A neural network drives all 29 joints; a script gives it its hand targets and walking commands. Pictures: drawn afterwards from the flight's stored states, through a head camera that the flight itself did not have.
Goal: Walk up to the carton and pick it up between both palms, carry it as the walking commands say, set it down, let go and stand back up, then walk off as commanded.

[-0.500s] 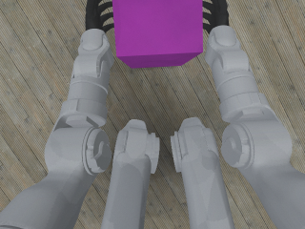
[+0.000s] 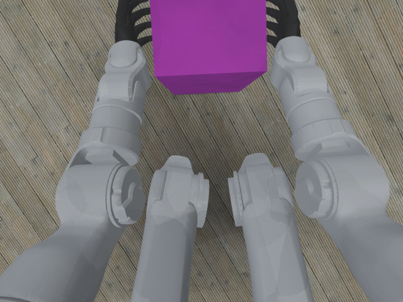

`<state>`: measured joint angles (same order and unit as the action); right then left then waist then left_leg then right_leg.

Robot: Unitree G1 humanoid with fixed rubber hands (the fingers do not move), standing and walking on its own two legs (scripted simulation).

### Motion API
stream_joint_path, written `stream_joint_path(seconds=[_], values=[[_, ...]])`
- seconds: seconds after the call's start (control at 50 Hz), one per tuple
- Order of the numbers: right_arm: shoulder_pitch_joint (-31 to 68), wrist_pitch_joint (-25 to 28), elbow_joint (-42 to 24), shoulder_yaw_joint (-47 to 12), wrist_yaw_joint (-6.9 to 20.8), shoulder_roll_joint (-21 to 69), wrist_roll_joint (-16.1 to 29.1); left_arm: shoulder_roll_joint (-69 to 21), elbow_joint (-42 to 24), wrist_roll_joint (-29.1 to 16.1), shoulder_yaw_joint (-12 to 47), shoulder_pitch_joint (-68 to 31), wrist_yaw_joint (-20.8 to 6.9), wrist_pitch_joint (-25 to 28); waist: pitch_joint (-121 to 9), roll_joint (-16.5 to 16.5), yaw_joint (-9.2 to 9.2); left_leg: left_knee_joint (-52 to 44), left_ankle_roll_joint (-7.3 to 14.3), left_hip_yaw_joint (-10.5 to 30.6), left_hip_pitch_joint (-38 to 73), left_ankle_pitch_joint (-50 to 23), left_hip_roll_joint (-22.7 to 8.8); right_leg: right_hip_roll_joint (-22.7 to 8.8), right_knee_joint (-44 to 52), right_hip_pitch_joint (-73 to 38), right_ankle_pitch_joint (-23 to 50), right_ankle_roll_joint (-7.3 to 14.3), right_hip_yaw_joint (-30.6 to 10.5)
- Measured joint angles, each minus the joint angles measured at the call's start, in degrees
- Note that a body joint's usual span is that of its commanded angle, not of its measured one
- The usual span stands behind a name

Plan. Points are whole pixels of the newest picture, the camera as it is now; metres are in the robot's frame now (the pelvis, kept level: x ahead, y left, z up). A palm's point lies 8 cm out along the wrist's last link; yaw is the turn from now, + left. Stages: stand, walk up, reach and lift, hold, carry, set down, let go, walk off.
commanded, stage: set down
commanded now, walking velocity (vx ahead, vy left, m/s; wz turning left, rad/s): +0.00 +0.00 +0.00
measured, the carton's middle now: (206, 49) +0.52 +0.01 -0.23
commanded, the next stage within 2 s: none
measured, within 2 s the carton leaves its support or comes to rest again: rests again in 0.24 s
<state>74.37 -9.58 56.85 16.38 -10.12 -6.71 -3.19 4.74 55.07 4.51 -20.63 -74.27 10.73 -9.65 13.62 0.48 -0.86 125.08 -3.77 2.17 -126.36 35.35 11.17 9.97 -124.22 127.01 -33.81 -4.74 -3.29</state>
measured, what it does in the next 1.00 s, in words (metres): stands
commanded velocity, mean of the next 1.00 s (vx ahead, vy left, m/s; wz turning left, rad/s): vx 0.00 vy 0.00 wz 0.00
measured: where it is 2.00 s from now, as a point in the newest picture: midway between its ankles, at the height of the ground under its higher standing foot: (212, 220)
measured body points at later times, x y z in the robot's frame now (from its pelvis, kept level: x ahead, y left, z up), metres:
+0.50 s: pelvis +0.00 +0.00 -0.01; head +0.35 +0.00 +0.28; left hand +0.52 +0.14 -0.17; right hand +0.53 -0.12 -0.18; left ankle +0.10 +0.11 -0.35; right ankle +0.11 -0.12 -0.35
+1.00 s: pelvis +0.00 +0.00 -0.01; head +0.34 +0.00 +0.27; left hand +0.52 +0.14 -0.18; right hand +0.53 -0.13 -0.18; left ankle +0.10 +0.11 -0.35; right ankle +0.11 -0.12 -0.35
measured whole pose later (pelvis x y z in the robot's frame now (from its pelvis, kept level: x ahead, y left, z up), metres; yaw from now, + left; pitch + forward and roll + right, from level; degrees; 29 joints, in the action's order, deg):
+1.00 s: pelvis +0.00 +0.00 -0.01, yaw +0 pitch +35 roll +0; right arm 76.3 -7.4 60.1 19.3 -6.3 -7.8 -5.7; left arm 5.6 57.2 7.4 -23.3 -75.5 5.6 -8.0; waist 16.7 -0.1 -1.0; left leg 127.7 -2.2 0.6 -126.9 35.6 8.1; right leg 7.6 -126.9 127.7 -34.0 -3.2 -1.8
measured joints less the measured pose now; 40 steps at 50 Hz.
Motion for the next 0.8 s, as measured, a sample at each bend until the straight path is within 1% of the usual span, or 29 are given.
stream_joint_path(seconds=[0.2,0.46,0.62,0.8], values=[[0.29,0.56,0.77,0.06,0.05,-0.16,-0.23,0.26,1.01,-0.11,0.42,-0.37,0.08,0.65,1.37,0.00,-0.08,0.75,0.38,-0.33,0.18,0.32,-0.58,-0.47,-0.74,-0.21,-0.35,0.29,0.32],[0.57,1.59,1.78,-0.40,0.29,-0.69,0.53,0.76,1.88,-1.00,1.45,-0.32,-0.41,1.68,2.41,-0.12,-0.14,1.90,0.92,-0.81,0.12,0.95,-1.40,-1.08,-1.88,-0.15,-1.00,0.69,0.74],[1.45,1.97,3.21,0.33,0.99,-1.06,-0.26,0.86,2.59,-0.17,0.47,-0.79,-1.65,1.83,2.62,-0.23,-0.13,2.37,1.17,-1.15,-0.08,0.78,-1.86,-1.46,-2.42,0.06,-0.84,0.90,0.89],[1.88,2.17,3.67,1.67,2.45,-1.14,-1.55,0.87,2.59,1.59,-1.35,-1.12,-3.47,1.74,2.79,-0.39,-0.10,2.51,1.42,-1.40,-0.35,0.48,-2.43,-1.92,-2.58,0.39,-0.50,1.23,1.14]])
